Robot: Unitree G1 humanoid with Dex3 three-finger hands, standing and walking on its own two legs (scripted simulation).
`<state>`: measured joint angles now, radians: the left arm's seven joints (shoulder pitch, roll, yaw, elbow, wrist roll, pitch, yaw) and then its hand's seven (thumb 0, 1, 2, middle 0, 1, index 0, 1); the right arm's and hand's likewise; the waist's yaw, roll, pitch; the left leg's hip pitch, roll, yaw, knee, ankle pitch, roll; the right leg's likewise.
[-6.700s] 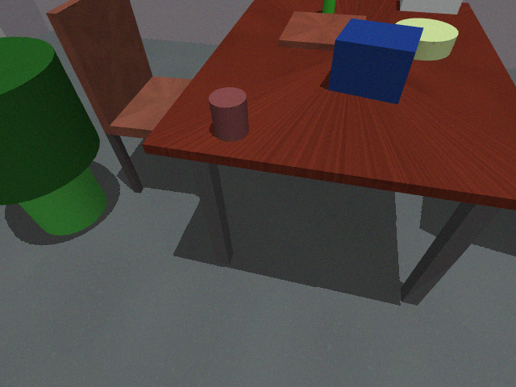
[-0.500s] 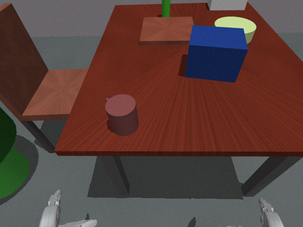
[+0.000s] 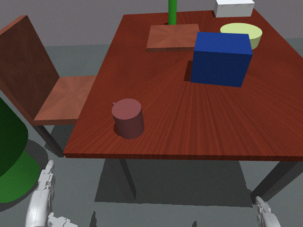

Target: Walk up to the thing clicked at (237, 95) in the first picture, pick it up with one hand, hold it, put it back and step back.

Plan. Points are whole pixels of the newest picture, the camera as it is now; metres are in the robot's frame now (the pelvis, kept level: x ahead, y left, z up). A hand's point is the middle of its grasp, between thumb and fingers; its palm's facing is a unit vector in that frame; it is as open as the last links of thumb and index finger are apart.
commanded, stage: rise first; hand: left
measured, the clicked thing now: (125, 116) +0.46 +0.14 +0.02
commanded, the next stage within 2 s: go down in 1.06 s
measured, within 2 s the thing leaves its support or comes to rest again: neither
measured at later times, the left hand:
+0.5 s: hand (55, 202) +0.16 +0.23 +0.09, palm faces +0.27 -0.88 -0.39, open 17.6 cm
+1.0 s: hand (51, 195) +0.17 +0.22 +0.13, palm faces +0.26 -0.87 -0.42, open 17.6 cm
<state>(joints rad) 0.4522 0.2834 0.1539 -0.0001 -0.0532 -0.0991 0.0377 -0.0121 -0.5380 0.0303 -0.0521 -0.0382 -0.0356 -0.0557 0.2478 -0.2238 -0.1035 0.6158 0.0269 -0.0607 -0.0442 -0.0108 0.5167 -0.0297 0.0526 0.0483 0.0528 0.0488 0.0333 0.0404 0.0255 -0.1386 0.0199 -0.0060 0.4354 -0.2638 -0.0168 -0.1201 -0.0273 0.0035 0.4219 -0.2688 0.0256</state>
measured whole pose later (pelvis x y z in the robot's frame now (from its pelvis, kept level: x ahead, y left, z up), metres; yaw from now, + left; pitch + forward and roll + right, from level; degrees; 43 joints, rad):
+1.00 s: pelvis -0.02 -0.01 +0.00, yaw +1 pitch -3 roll +0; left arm 0.51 0.32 0.25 -0.31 -0.05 -0.31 0.00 -0.01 -0.58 0.06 -0.06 -0.05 -0.05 -0.06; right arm 0.22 -0.23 -0.19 0.68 0.03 -0.14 -0.04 -0.01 0.52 -0.06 0.05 0.05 0.05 0.05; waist 0.05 0.05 0.05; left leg -0.14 0.02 -0.02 0.43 -0.24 -0.02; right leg -0.12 -0.03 -0.01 0.44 -0.26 0.02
